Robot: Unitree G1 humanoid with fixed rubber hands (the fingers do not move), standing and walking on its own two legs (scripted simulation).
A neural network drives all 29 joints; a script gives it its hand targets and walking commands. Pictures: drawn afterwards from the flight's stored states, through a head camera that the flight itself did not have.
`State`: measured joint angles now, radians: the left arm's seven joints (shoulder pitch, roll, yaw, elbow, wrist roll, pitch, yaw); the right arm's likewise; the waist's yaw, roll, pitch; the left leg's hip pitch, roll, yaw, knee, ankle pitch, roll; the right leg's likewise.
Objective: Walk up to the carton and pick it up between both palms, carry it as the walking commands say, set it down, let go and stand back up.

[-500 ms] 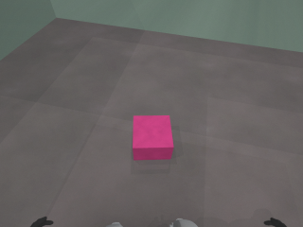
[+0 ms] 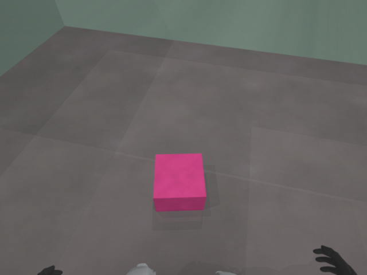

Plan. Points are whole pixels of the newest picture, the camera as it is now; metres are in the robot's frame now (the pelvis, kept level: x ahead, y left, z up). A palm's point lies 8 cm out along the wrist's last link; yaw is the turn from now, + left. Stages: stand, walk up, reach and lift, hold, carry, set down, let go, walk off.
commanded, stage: walk up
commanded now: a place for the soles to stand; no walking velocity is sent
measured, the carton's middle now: (179, 182) +0.68 +0.01 -0.65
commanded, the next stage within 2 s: none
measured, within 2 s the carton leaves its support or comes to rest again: neither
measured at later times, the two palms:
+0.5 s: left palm out of the picture +0.13 +0.32 -0.08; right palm (337, 259) +0.16 -0.32 -0.05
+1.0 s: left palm out of the picture +0.15 +0.33 -0.09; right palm (328, 259) +0.17 -0.30 -0.05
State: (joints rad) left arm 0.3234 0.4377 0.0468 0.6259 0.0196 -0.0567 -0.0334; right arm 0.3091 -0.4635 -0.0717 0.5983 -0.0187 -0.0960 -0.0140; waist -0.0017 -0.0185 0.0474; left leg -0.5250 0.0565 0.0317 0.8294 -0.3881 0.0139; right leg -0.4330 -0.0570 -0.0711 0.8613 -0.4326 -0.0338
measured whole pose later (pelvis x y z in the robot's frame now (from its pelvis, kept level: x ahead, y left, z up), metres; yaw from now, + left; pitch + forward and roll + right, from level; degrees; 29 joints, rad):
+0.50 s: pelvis +0.03 +0.00 +0.00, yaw +0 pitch +1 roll +1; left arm 0.31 0.44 0.05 0.63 0.01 -0.05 -0.01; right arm 0.26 -0.46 -0.06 0.60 -0.02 -0.09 -0.02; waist 0.00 -0.03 0.05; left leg -0.51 0.05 0.02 0.84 -0.34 -0.01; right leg -0.44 -0.06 -0.07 0.88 -0.46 -0.03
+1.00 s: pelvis +0.05 +0.02 +0.00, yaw +1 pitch +2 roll +0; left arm 0.31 0.44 0.05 0.63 0.01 -0.05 -0.04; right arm 0.31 -0.46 -0.06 0.60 -0.03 -0.12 0.00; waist 0.00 -0.03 0.05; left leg -0.51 0.03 0.03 0.86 -0.37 0.01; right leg -0.44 -0.08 -0.06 0.94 -0.47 -0.03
